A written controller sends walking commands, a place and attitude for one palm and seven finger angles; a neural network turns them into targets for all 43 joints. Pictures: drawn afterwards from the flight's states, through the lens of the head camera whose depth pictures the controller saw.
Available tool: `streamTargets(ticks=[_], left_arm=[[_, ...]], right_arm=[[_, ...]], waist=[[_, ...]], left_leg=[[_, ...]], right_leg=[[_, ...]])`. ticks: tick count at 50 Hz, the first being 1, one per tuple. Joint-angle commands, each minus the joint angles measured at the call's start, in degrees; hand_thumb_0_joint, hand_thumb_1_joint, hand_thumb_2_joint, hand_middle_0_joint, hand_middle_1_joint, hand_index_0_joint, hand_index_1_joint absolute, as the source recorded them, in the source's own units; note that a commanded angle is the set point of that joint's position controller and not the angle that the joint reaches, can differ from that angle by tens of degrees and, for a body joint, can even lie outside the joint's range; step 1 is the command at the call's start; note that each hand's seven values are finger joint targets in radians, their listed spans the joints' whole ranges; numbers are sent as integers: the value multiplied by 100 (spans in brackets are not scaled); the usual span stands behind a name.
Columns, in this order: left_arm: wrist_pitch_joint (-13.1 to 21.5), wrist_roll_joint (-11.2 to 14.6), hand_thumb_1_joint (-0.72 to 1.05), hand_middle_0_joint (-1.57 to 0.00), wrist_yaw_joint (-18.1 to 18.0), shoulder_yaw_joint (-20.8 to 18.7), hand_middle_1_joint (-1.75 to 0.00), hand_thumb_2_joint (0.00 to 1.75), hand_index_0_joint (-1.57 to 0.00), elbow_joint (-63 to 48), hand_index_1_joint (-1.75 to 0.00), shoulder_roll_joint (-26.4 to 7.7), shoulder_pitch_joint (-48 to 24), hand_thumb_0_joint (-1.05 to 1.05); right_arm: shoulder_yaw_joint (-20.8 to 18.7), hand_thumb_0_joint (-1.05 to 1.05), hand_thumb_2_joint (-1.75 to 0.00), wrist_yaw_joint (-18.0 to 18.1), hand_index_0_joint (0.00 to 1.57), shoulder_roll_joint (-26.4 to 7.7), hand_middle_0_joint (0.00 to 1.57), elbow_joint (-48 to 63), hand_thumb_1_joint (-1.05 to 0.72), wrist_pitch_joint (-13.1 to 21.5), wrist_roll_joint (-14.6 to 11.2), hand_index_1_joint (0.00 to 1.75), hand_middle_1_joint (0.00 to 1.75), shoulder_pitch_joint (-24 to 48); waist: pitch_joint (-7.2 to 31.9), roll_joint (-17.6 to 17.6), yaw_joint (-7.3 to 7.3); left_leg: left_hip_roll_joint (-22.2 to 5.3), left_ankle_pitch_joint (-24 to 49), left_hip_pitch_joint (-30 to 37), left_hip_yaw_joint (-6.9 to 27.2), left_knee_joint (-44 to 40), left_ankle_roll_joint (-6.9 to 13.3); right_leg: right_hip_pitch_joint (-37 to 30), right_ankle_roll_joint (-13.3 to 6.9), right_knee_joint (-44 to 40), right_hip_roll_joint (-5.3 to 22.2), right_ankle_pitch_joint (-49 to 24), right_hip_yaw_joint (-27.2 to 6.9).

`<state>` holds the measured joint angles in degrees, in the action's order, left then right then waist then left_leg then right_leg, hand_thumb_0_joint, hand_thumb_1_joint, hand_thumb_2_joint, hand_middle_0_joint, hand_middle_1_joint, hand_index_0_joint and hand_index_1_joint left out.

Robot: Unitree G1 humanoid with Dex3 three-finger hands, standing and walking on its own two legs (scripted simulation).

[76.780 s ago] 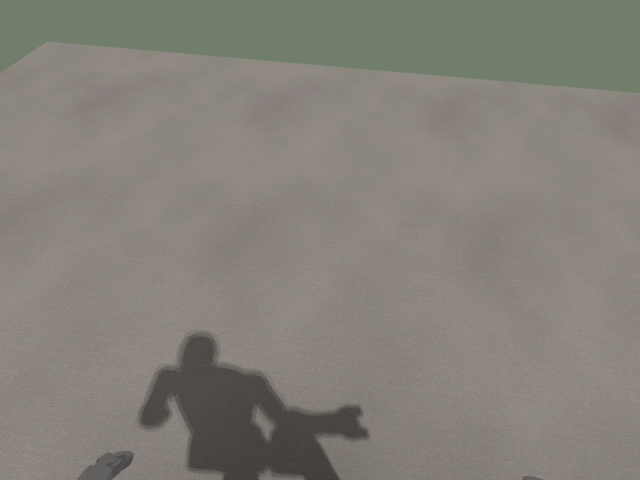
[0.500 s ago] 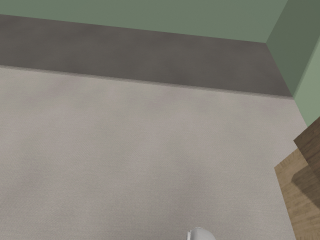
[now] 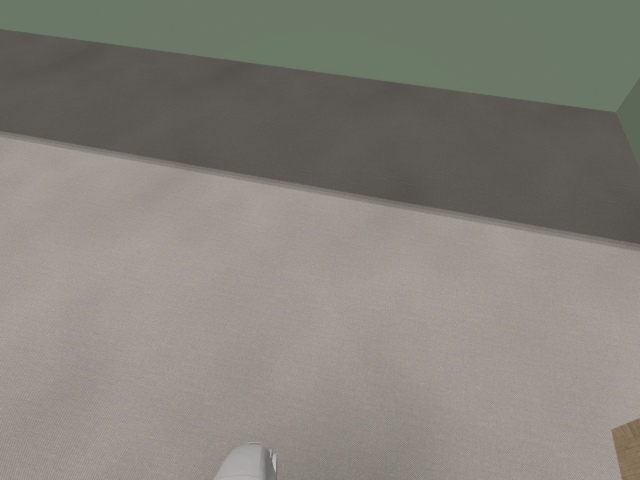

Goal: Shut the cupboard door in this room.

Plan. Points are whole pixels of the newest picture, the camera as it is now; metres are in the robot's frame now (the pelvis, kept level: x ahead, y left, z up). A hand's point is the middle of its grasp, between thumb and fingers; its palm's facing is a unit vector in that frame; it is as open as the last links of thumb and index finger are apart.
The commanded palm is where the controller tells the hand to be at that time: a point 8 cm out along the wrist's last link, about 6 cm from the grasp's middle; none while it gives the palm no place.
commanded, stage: walk to a spot facing it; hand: left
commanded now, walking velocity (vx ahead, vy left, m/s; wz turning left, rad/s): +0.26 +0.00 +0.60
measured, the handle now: out of the picture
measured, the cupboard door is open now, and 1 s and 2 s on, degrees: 11 11 11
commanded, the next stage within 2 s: turn to face it in 0.12 s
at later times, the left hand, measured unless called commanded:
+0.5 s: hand (141, 465) +0.17 +0.27 -0.18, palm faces +0.16 -0.97 -0.20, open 7.4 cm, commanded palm none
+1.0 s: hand (164, 370) +0.31 +0.28 -0.18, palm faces -0.15 -0.97 -0.21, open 7.4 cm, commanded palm none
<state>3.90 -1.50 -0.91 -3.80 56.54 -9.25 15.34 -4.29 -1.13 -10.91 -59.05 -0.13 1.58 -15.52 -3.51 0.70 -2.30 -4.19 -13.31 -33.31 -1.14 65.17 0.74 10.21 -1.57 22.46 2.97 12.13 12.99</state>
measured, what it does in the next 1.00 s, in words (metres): walks ahead: left foot, then right foot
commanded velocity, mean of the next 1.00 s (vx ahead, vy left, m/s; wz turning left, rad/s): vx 0.04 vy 0.00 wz -0.37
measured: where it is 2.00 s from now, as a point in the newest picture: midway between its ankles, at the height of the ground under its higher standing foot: (285, 467)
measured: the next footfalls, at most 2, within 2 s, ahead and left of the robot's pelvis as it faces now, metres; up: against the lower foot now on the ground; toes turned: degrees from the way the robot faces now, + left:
left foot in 0.22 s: +0.22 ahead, +0.16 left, +0.00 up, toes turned +14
right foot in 0.66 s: +0.24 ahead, -0.05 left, +0.00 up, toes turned -7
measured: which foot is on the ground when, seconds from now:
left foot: up 0.00-0.20, down 0.22-0.68, up 0.70-1.00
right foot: down 0.00-0.22, up 0.24-0.64, down 0.66-1.00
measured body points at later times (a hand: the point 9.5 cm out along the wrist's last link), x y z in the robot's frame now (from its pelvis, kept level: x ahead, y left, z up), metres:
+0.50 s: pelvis +0.16 +0.08 -0.01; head +0.18 +0.09 +0.44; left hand +0.16 +0.32 -0.16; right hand +0.29 -0.14 -0.14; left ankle +0.18 +0.15 -0.74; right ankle +0.20 -0.07 -0.69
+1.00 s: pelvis +0.23 +0.09 -0.01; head +0.28 +0.09 +0.44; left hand +0.32 +0.33 -0.17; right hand +0.26 -0.18 -0.14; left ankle +0.27 +0.21 -0.74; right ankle +0.20 -0.04 -0.74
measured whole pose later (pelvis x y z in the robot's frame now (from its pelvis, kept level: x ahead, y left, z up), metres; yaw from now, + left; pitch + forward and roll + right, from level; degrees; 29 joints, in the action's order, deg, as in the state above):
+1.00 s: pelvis +0.23 +0.09 -0.01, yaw -13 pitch +1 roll +0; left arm -2.8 -1.2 -0.2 -4.9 53.8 -12.2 13.4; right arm -2.8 1.6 -12.3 -53.0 -1.2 0.3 -8.6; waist -4.9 -1.8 1.2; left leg -2.2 -18.3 -18.7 -0.7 35.0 -3.7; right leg 16.2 0.7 30.8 -1.9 15.6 -6.1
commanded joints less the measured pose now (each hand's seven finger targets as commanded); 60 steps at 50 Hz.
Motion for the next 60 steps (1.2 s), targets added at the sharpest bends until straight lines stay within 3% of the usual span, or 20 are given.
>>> streamTargets(ticks=[1,6,9,10,11,12,14,16,18,31,32,34,36,41,48,49,51,52,56,60], left_arm=[[137,-27,90,-20,-23,-150,-30,90,-20,-137,-30,-784,477,0],[56,-41,90,-20,3,-217,-30,90,-20,-79,-30,-1089,596,0],[1,15,90,-20,30,-280,-30,90,-20,-176,-30,-1304,382,0],[-39,44,90,-20,57,-284,-30,90,-20,-248,-30,-1244,402,0],[-99,95,90,-20,120,-198,-30,90,-20,-446,-30,-795,502,0],[-136,58,90,-20,57,-75,-30,90,-20,-679,-30,-823,33,0],[-161,42,90,-20,-27,-34,-30,90,-20,-588,-30,-559,101,0],[-308,-19,90,-20,-9,19,-30,90,-20,-172,-30,-495,479,0],[-432,-4,90,-20,4,47,-30,90,-20,1,-30,-405,689,0],[-555,-13,90,-20,119,-141,-30,90,-20,-406,-30,-468,405,0],[-507,-19,90,-20,123,-170,-30,90,-20,-368,-30,-572,586,0],[-376,-59,90,-20,50,-292,-30,90,-20,-305,-30,-1372,828,0],[-397,-8,90,-20,-79,-325,-30,90,-20,-316,-30,-1258,843,0],[-453,-11,90,-20,-94,-318,-30,90,-20,-591,-30,-1178,40,0],[-574,18,90,-20,19,-376,-30,90,-20,-710,-30,-1353,-372,0],[-603,63,90,-20,35,-339,-30,90,-20,-767,-30,-1216,-474,0],[-632,98,90,-20,103,-214,-30,90,-20,-991,-30,-809,-473,0],[-663,61,90,-20,120,-247,-30,90,-20,-1037,-30,-936,-555,0],[-757,15,90,-20,276,-297,-30,90,-20,-866,-30,-986,-458,0],[-745,57,90,-20,300,-180,-30,90,-20,-1012,-30,-803,-794,0]], right_arm=[[64,0,-90,-114,20,16,20,567,-90,62,-16,30,30,444],[92,0,-90,-181,20,-162,20,856,-90,162,-29,30,30,898],[-6,0,-90,-130,20,-534,20,710,-90,194,13,30,30,103],[-107,0,-90,-95,20,-908,20,557,-90,201,32,30,30,-535],[-290,0,-90,-33,20,-1709,20,479,-90,234,93,30,30,-1132],[-260,0,-90,101,20,-1755,20,374,-90,188,4,30,30,-1402],[-65,0,-90,207,20,-1316,20,585,-90,212,-7,30,30,-587],[96,0,-90,255,20,-831,20,761,-90,255,-9,30,30,258],[175,0,-90,297,20,-699,20,701,-90,252,-2,30,30,320],[-51,0,-90,294,20,-931,20,636,-90,-22,-19,30,30,591],[-49,0,-90,290,20,-893,20,647,-90,-21,-39,30,30,605],[14,0,-90,251,20,-431,20,910,-90,-27,-104,30,30,700],[19,0,-90,292,20,-467,20,945,-90,-101,-81,30,30,844],[41,0,-90,252,20,-445,20,897,-90,-110,-103,30,30,797],[57,0,-90,326,20,-546,20,842,-90,-11,-136,30,30,166],[29,0,-90,343,20,-721,20,769,-90,42,-126,30,30,-87],[-112,0,-90,376,20,-1576,20,859,-90,73,-28,30,30,-374],[-76,0,-90,384,20,-1564,20,947,-90,35,34,30,30,-248],[67,0,-90,395,20,-1169,20,1177,-90,45,22,30,30,551],[-19,0,-90,382,20,-1193,20,965,-90,54,9,30,30,-23]], waist=[[-7,-481,235],[70,-772,365],[498,-615,-120],[954,5,-438],[1337,1938,-595],[1570,1524,-707],[977,381,-200],[658,904,154],[634,492,277],[324,414,389],[442,164,480],[500,-1767,598],[585,-1189,570],[767,-641,376],[672,-915,127],[743,-550,1],[740,1802,-54],[582,1215,-33],[143,1037,364],[569,916,113]], left_leg=[[-288,7,-444,-38,-1200,-122],[-76,-229,113,-417,-2534,41],[407,92,1762,-743,-3157,189],[307,360,3103,-404,-3520,291],[-1434,1299,4225,2294,-4049,925],[-2006,2356,4491,3051,-4518,1350],[-1899,1934,3156,1902,-4603,1198],[-1445,1311,2292,1122,-4824,885],[-1286,1617,2077,662,-4914,788],[-1495,1185,2244,-420,-3950,606],[-1210,1113,2187,-640,-3407,365],[174,-2002,540,-1118,-1372,-323],[73,-2041,-65,-109,-147,-334],[87,-1227,372,73,-789,-468],[347,-198,2014,-65,-3526,-453],[148,304,2798,7,-4238,-438],[-2144,1283,3072,2294,-4987,506],[-2307,1257,2553,2206,-4957,856],[-1486,1668,2268,694,-4851,602],[-1457,2989,3243,78,-4413,655]], right_leg=[[-640,-575,-1129,1730,-1124,-635],[-1162,-437,-399,1890,-2193,-275],[-710,-179,1126,1741,-2966,256],[88,17,2360,1484,-2103,382],[1959,442,4274,403,1643,341],[2637,356,5033,127,2447,-668],[2330,215,5061,424,1945,-984],[1912,264,4657,549,1239,-1280],[1582,295,4186,404,892,-1316],[667,247,1259,-102,112,-871],[334,147,639,-32,-659,-1140],[-680,-937,-179,1723,-3984,-3590],[-985,-1405,-144,1739,-4004,-3710],[-646,-988,-87,1051,-2713,-2830],[324,-606,393,609,-1823,-3024],[868,-332,713,319,-1228,-2791],[2024,273,2876,-645,2395,-1506],[1899,266,3677,-411,2398,-1714],[2076,446,4404,-163,1397,-1449],[2013,489,3439,-135,1286,-1133]])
